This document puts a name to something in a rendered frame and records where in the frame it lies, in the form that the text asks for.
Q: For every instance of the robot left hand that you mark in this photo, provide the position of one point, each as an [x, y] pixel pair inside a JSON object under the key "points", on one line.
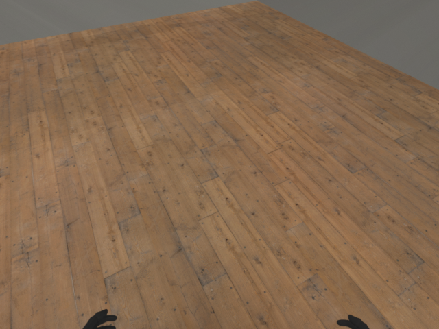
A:
{"points": [[100, 318]]}

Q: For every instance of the robot right hand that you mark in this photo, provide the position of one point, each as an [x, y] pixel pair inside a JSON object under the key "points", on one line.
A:
{"points": [[353, 323]]}

